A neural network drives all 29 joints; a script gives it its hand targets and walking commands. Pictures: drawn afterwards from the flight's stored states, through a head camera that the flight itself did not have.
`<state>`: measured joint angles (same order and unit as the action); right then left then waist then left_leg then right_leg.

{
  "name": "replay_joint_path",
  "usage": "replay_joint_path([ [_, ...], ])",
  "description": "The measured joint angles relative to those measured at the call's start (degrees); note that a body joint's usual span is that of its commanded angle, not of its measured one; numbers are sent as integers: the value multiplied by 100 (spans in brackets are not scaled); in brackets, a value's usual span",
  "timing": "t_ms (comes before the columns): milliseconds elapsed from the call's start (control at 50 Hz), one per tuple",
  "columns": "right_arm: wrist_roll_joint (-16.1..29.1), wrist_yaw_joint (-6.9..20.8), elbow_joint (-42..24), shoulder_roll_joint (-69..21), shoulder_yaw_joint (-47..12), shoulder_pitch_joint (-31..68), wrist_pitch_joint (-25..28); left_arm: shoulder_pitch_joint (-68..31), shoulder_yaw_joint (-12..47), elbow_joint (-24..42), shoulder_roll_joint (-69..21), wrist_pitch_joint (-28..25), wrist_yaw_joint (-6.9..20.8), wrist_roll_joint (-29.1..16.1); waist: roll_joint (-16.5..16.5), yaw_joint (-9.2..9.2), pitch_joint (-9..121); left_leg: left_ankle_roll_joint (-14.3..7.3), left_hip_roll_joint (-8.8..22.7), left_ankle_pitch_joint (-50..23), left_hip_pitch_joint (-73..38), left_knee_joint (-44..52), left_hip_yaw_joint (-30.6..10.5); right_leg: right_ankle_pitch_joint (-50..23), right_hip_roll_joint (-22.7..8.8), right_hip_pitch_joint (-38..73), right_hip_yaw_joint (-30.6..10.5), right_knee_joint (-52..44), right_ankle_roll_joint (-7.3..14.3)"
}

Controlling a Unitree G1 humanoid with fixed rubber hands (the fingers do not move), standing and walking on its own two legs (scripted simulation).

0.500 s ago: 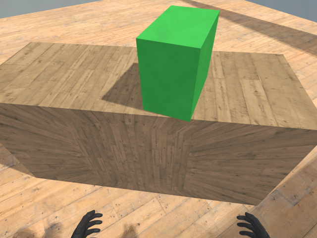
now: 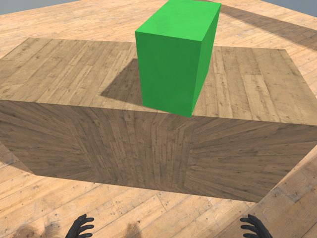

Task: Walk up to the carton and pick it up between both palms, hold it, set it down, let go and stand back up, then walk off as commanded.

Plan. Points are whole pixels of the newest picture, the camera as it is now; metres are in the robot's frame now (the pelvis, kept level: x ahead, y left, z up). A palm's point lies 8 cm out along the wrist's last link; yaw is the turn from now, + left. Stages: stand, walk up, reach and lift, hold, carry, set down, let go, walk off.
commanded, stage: stand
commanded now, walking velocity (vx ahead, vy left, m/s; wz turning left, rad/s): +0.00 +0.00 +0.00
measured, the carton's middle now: (180, 56) +0.72 -0.04 +0.11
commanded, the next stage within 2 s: none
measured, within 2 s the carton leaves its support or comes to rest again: neither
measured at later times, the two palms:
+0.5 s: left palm out of the picture +0.14 +0.25 -0.09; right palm out of the picture +0.15 -0.24 -0.08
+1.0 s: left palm out of the picture +0.13 +0.25 -0.09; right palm out of the picture +0.15 -0.24 -0.08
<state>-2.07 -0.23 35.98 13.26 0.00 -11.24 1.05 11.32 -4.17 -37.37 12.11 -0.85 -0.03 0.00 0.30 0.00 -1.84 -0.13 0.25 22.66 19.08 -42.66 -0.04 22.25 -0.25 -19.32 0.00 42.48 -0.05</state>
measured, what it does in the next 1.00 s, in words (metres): stands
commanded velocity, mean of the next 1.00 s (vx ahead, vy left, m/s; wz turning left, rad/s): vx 0.00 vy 0.00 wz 0.00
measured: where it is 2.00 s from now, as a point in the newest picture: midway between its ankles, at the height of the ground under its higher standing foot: outside the picture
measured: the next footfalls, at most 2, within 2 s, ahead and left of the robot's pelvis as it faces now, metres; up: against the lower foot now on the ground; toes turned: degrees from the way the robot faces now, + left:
none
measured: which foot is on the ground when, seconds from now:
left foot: down 0.00-1.00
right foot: down 0.00-1.00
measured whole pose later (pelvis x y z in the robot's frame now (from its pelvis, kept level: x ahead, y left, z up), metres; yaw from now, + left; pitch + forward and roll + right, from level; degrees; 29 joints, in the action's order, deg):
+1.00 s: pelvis +0.00 +0.00 +0.00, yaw +0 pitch -1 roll +0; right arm -1.7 -0.4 36.5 14.4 0.0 -11.2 1.6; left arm 11.3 -4.7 -40.0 12.1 -1.1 0.0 0.0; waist 0.5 0.0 -1.8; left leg -0.1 0.2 22.7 19.1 -42.8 0.0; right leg 22.3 -0.3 -19.3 0.0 42.7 0.1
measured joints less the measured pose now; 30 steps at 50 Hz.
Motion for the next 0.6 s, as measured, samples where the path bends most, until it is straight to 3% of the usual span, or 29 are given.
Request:
replay_joint_path([
  [600, 16, -6, 0, 54, 0, 0, 50, 0, -41, -135, 0, -10, 0, 0, 7, 0, 0, -3, 0, 0, 0, -11, 0, 1, 0, -2, 0, 16, 11],
])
